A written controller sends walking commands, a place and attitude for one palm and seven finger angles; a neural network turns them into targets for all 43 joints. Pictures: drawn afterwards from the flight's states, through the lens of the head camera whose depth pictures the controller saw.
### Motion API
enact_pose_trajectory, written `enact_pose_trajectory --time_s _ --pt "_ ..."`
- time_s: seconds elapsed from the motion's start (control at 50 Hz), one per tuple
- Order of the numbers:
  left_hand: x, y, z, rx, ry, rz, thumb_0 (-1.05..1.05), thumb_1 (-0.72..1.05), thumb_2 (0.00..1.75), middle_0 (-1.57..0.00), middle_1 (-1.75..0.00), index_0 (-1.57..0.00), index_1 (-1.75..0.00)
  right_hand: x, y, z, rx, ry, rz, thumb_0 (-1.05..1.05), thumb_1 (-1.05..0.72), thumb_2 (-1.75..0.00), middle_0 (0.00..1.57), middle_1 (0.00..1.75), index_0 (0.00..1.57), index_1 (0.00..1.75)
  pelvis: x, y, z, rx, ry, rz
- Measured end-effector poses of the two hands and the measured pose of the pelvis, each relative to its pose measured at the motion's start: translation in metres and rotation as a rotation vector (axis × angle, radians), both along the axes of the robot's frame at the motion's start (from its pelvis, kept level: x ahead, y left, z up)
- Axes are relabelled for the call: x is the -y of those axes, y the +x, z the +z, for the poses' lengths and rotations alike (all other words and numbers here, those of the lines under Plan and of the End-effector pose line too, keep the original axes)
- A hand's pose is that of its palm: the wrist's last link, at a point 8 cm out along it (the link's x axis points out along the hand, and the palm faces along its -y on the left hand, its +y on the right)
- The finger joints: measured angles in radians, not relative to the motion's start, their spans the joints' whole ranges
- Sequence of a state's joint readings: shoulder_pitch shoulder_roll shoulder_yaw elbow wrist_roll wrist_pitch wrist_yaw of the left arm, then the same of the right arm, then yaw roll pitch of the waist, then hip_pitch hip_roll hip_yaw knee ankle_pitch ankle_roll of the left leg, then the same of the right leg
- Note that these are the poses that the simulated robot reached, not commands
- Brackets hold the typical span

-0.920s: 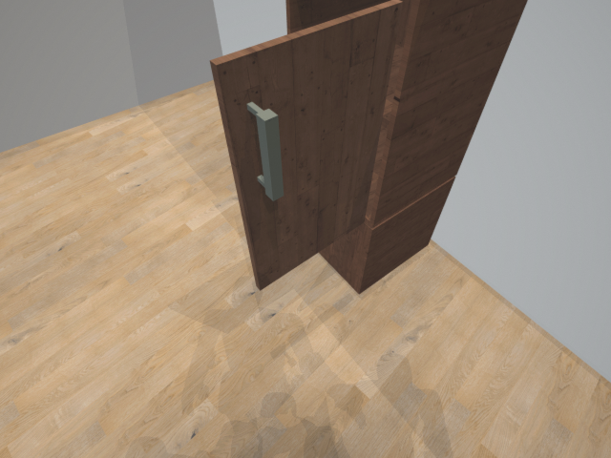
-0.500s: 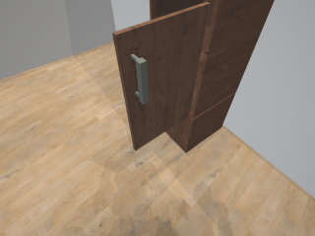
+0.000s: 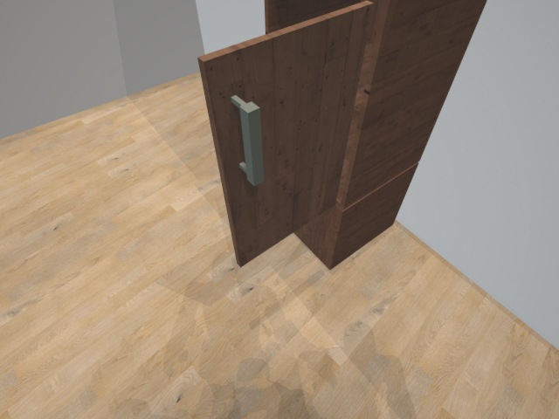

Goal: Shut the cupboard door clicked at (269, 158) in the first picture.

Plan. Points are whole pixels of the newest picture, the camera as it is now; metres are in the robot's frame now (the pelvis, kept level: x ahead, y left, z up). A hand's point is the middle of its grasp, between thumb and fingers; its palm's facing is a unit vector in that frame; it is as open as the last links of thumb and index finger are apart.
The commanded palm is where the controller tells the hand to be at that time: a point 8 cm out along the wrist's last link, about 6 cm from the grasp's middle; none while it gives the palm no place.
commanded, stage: walk to a spot facing it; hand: left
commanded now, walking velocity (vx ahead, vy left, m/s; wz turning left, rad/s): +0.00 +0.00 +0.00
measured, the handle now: (246, 142) +0.55 +0.10 +0.08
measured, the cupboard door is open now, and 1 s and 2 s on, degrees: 91 91 91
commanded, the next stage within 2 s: none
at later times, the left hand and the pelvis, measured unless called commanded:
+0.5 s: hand out of the picture +0.07 +0.18 -0.18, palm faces -0.14 -0.96 -0.26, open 7.4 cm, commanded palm none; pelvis -0.02 -0.01 -0.02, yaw -11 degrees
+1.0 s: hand out of the picture +0.08 +0.15 -0.17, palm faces -0.32 -0.91 -0.27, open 7.4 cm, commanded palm none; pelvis -0.01 -0.03 +0.00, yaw -26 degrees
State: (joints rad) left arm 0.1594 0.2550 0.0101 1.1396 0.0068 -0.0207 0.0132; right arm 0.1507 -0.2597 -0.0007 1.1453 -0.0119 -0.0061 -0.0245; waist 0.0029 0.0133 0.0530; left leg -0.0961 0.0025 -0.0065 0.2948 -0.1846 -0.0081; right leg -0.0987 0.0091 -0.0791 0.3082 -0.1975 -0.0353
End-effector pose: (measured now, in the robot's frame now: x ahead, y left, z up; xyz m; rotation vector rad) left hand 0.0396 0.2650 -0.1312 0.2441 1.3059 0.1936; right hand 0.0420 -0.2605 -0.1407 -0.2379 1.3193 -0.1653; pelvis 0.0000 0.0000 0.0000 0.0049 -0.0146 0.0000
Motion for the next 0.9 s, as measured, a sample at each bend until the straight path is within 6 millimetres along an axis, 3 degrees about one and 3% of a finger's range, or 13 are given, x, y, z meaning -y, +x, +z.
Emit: enact_pose_trajectory --time_s 0.22,0.4,0.56,0.74,0.9 --pt "0.009 0.005 -0.006 -0.029 -0.01 -0.024 0.0 0.91 0.9 -0.2 -0.29 -0.2 -0.3 -0.005 -0.004 -0.006 0.022 0.004 -0.058 0.0 -0.91 -0.9 0.2 0.3 0.2 0.3 0.001 -0.002 -0.005 -0.007 0.0 -0.062" --pt "0.026 0.017 -0.02 -0.046 -0.046 -0.106 0.0 0.91 0.9 -0.2 -0.29 -0.2 -0.3 -0.01 -0.045 -0.017 0.001 0.021 -0.173 0.0 -0.91 -0.9 0.2 0.3 0.2 0.3 0.003 -0.014 -0.015 -0.014 0.017 -0.144" --pt "0.049 0.039 -0.016 0.019 -0.005 -0.167 0.0 0.91 0.9 -0.2 -0.29 -0.2 -0.3 0.016 -0.077 -0.041 -0.024 0.047 -0.245 0.01 -0.91 -0.9 0.2 0.3 0.2 0.3 0.027 -0.02 -0.029 -0.009 0.033 -0.213" --pt "0.07 0.029 0.004 -0.041 0.027 -0.228 0.0 0.91 0.9 -0.2 -0.29 -0.2 -0.3 0.047 -0.055 -0.015 0.078 0.041 -0.317 0.01 -0.91 -0.9 0.2 0.3 0.2 0.3 0.043 -0.026 -0.006 -0.035 0.06 -0.309" --pt "0.075 0.036 0.006 -0.055 0.009 -0.282 0.0 0.91 0.9 -0.2 -0.3 -0.2 -0.3 0.053 -0.031 -0.001 0.178 0.017 -0.364 0.01 -0.91 -0.9 0.2 0.3 0.2 0.3 0.038 -0.02 -0.002 -0.041 0.055 -0.396"
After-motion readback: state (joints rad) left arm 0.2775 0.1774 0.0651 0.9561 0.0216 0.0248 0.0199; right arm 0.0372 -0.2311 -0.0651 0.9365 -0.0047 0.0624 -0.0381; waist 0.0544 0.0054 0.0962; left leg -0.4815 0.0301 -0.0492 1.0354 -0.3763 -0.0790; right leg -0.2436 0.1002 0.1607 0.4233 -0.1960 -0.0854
